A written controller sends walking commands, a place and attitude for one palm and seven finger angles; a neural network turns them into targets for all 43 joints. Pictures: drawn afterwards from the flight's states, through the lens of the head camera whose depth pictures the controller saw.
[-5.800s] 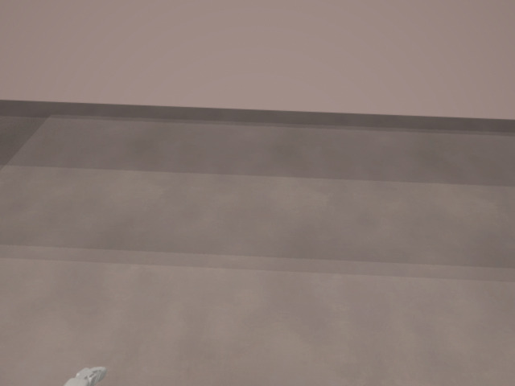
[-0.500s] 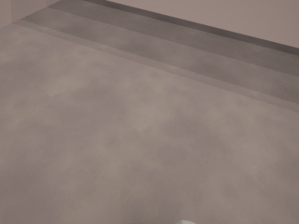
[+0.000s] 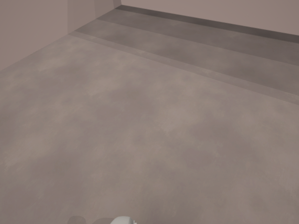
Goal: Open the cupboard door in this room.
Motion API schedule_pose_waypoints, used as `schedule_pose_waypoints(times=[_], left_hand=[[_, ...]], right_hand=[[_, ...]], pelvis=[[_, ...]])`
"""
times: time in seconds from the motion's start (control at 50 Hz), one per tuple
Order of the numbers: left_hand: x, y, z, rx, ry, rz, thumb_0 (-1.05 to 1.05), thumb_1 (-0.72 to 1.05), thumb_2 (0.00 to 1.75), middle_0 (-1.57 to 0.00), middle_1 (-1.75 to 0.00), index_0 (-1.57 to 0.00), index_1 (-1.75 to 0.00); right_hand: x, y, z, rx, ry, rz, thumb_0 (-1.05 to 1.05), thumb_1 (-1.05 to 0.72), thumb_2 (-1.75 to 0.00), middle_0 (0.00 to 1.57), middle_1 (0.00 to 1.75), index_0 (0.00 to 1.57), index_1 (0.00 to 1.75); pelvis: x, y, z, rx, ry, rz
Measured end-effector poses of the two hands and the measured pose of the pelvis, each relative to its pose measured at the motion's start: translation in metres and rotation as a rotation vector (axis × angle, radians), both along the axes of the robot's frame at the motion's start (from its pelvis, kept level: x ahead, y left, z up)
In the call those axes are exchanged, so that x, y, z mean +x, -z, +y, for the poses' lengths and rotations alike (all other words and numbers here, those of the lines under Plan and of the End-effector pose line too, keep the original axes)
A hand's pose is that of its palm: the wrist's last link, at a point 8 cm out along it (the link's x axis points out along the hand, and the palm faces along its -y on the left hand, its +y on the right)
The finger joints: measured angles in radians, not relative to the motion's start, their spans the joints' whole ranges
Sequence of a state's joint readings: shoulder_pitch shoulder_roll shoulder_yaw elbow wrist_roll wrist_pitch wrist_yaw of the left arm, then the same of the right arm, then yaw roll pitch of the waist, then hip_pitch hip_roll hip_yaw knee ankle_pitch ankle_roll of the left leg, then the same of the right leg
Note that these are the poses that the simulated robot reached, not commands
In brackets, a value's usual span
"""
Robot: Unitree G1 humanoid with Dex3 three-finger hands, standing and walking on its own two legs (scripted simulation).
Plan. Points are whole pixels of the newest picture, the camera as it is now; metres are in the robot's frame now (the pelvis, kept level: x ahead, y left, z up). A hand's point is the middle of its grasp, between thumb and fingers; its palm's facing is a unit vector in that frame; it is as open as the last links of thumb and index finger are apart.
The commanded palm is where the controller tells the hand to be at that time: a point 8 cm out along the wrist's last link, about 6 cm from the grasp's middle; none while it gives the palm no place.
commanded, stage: turn or walk to find it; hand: left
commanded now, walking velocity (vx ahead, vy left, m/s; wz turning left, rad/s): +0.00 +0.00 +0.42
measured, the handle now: out of the picture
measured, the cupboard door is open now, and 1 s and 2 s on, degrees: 0 0 0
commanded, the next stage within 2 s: none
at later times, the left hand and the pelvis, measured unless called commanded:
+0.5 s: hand out of the picture -0.04 +0.28 -0.18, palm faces +0.27 -0.94 -0.23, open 7.4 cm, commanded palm none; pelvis -0.04 +0.06 +0.00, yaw +12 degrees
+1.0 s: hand out of the picture -0.04 +0.20 -0.14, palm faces +0.41 -0.87 -0.28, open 7.4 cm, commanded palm none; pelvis -0.05 -0.01 +0.00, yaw +25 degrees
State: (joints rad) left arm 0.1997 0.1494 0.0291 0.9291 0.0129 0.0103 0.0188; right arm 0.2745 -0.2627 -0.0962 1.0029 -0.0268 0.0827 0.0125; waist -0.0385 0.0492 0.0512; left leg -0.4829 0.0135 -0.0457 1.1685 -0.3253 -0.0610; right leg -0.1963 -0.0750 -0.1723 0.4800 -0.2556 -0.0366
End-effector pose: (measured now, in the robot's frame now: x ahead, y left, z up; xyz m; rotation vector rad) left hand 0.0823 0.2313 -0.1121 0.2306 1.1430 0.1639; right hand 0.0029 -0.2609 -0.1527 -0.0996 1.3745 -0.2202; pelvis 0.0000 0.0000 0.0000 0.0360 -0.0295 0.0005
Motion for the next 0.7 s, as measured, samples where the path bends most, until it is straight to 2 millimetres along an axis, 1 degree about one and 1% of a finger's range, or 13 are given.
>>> schedule_pose_waypoints(times=[0.08,0.16,0.22,0.28,0.34,0.38,0.44,0.52,0.6,0.7], left_hand=[[-0.031,0.007,0.008,-0.012,-0.065,0.038,0.01,0.91,0.9,-0.21,-0.3,-0.2,-0.3],[-0.067,0.018,0.025,-0.025,-0.131,0.088,0.01,0.91,0.9,-0.21,-0.3,-0.2,-0.3],[-0.095,0.031,0.042,-0.039,-0.183,0.126,0.01,0.91,0.9,-0.21,-0.3,-0.2,-0.3],[-0.122,0.048,0.064,-0.056,-0.238,0.164,0.01,0.9,0.9,-0.21,-0.3,-0.2,-0.3],[-0.14,0.051,0.079,-0.058,-0.269,0.208,0.01,0.91,0.9,-0.2,-0.3,-0.2,-0.3],[-0.144,0.046,0.085,-0.062,-0.284,0.213,0.01,0.91,0.9,-0.2,-0.3,-0.2,-0.3],[-0.144,0.038,0.093,-0.065,-0.298,0.184,0.01,0.91,0.9,-0.2,-0.3,-0.2,-0.3],[-0.138,0.031,0.098,-0.054,-0.309,0.134,0.01,0.91,0.9,-0.2,-0.3,-0.2,-0.3],[-0.128,0.025,0.097,-0.039,-0.317,0.087,0.01,0.91,0.9,-0.2,-0.3,-0.2,-0.3],[-0.112,0.017,0.084,-0.021,-0.312,0.03,0.01,0.91,0.9,-0.2,-0.3,-0.2,-0.3]], right_hand=[[0.01,-0.004,0.002,-0.016,-0.058,0.018,0.0,-0.91,-0.9,0.2,0.3,0.19,0.3],[0.035,-0.008,0.015,-0.036,-0.133,-0.005,0.0,-0.91,-0.9,0.2,0.3,0.19,0.3],[0.06,-0.013,0.034,-0.056,-0.195,-0.057,0.0,-0.91,-0.9,0.2,0.3,0.19,0.3],[0.083,-0.016,0.056,-0.078,-0.253,-0.133,0.0,-0.91,-0.9,0.2,0.3,0.19,0.3],[0.095,-0.026,0.078,-0.08,-0.294,-0.186,0.0,-0.91,-0.9,0.2,0.3,0.19,0.3],[0.098,-0.032,0.089,-0.081,-0.312,-0.202,0.0,-0.9,-0.9,0.2,0.3,0.19,0.3],[0.099,-0.037,0.101,-0.071,-0.335,-0.206,0.0,-0.9,-0.9,0.2,0.3,0.2,0.3],[0.093,-0.036,0.11,-0.05,-0.349,-0.201,0.0,-0.9,-0.9,0.2,0.3,0.2,0.3],[0.079,-0.029,0.107,-0.032,-0.351,-0.171,0.0,-0.9,-0.9,0.2,0.3,0.2,0.3],[0.056,-0.016,0.09,-0.013,-0.345,-0.107,0.0,-0.9,-0.9,0.21,0.3,0.2,0.3]], pelvis=[[-0.004,0.0,0.004,-0.005,-0.041,0.005],[-0.01,0.003,0.014,-0.013,-0.08,0.01],[-0.016,0.008,0.026,-0.026,-0.111,0.012],[-0.022,0.017,0.042,-0.039,-0.142,0.011],[-0.027,0.014,0.051,-0.041,-0.149,0.005],[-0.029,0.009,0.056,-0.052,-0.163,0.005],[-0.032,0.002,0.062,-0.061,-0.185,0.006],[-0.037,-0.001,0.064,-0.057,-0.213,0.008],[-0.041,-0.001,0.06,-0.049,-0.245,0.01],[-0.046,0.002,0.046,-0.037,-0.284,0.016]])
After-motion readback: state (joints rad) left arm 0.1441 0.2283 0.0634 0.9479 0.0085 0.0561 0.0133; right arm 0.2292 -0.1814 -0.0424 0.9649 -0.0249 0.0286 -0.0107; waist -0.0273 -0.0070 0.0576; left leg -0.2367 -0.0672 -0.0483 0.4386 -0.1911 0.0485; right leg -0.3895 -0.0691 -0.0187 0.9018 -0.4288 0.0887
